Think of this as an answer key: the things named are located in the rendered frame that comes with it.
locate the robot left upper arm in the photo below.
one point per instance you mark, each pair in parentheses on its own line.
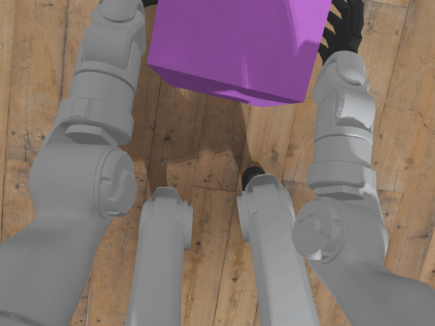
(77,190)

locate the left robot forearm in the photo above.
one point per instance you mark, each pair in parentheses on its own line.
(105,76)

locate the robot left shin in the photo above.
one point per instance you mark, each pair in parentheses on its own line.
(148,207)

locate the robot right upper arm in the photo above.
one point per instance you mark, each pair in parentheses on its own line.
(345,245)

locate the right robot forearm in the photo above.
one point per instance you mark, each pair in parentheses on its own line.
(341,167)

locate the robot right hand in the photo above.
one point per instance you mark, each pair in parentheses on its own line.
(347,30)

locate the robot right shin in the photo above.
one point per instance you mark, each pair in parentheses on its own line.
(283,194)

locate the carton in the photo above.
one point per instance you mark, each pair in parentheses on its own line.
(257,52)

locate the robot shin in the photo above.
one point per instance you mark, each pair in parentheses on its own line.
(148,207)
(283,194)

